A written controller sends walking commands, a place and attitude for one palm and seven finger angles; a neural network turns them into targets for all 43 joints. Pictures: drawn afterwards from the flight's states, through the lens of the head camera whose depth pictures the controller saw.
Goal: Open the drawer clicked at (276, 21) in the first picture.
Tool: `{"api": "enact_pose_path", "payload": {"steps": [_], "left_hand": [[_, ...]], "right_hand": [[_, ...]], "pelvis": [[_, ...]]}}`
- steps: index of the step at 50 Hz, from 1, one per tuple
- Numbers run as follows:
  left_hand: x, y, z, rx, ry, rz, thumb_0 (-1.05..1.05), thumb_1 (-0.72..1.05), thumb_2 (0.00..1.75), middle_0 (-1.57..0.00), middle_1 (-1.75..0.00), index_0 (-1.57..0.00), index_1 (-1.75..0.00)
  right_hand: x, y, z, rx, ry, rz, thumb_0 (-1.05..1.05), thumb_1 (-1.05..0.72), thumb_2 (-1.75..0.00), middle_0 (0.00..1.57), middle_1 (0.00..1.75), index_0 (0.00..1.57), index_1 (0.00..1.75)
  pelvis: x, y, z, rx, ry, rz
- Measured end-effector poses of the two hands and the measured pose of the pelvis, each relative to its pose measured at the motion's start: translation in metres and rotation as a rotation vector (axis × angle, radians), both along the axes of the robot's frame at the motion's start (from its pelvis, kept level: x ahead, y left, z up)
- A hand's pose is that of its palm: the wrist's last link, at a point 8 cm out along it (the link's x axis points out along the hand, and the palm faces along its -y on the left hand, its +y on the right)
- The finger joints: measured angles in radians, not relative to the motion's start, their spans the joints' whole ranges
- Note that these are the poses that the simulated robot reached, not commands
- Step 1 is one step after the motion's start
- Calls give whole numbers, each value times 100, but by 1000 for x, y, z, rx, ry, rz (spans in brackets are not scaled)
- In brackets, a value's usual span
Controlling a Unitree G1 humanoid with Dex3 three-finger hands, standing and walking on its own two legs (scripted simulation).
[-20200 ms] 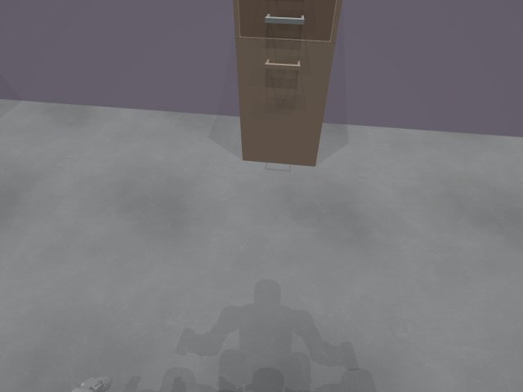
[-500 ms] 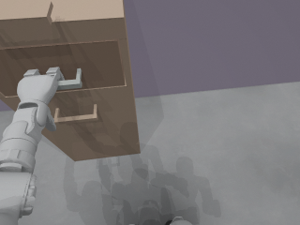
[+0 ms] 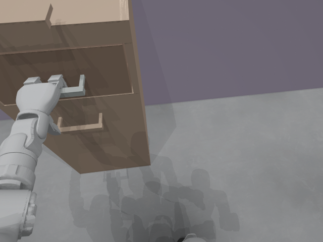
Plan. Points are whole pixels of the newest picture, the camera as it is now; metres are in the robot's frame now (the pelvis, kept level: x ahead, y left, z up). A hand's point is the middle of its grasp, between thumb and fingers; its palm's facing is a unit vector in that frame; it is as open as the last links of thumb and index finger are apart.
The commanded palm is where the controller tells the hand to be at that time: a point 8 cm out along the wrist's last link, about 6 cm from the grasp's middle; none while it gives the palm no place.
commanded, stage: close the thumb around the handle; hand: left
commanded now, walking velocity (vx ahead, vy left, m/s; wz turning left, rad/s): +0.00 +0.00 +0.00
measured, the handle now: (54, 87) +0.49 +0.30 +0.06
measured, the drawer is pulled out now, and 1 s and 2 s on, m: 0.00 0.02 0.15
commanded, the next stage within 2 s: pull the drawer open in 0.46 s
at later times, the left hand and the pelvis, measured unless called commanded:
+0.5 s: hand (48, 109) +0.43 +0.31 +0.04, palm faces -0.06 +0.00 -1.00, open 5.2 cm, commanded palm +0.41 +0.31 +0.09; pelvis +0.00 +0.00 +0.00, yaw +0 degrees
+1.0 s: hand (47, 117) +0.41 +0.30 +0.04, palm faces +0.01 -0.04 -1.00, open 5.2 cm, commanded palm +0.37 +0.30 +0.09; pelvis +0.01 +0.02 +0.01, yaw -1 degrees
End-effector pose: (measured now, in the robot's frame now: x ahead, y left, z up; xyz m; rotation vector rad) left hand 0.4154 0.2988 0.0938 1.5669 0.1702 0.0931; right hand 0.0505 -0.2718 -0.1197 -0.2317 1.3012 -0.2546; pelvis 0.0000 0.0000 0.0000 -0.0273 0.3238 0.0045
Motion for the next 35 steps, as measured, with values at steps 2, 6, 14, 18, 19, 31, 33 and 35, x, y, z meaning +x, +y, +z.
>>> {"api": "enact_pose_path", "payload": {"steps": [2,6,14,18,19,31,33,35], "left_hand": [[-1,0,1,-4,-2,2,0,-14,45,-33,-124,-34,-124],[-1,0,1,1,0,5,0,5,54,-34,-126,-36,-126],[1,2,1,9,10,12,0,48,72,-37,-131,-39,-131],[2,3,2,6,15,13,0,67,80,-39,-133,-40,-133],[3,4,2,5,15,12,0,70,82,-39,-133,-40,-133],[1,5,1,-5,-1,-3,0,79,85,-38,-135,-41,-135],[1,5,1,-8,-3,-3,0,79,85,-38,-135,-41,-135],[0,5,0,-12,-6,-4,0,79,84,-37,-135,-40,-135]], "right_hand": [[1,0,0,1,-1,1,1,-90,-90,20,30,20,30],[2,-1,0,1,-6,2,1,-90,-90,21,30,20,30],[1,-3,1,-7,-11,0,1,-90,-90,21,30,20,30],[-2,-4,0,-12,-5,-4,1,-90,-90,21,30,20,30],[-3,-4,1,-13,-4,-6,1,-90,-90,21,30,20,30],[-11,0,0,-10,14,-20,1,-90,-90,21,30,20,30],[-11,2,0,-6,11,-25,1,-90,-90,21,30,20,30],[-10,4,1,-2,6,-30,1,-90,-90,21,30,20,30]], "pelvis": [[0,-1,0,1,-2,-1],[-1,-2,0,3,-4,-2],[-3,-4,0,4,0,-2],[-4,-3,-1,4,3,-4],[-4,-3,-1,4,3,-5],[-3,2,-1,1,4,-12],[-3,3,-1,1,3,-15],[-2,4,0,0,1,-19]]}}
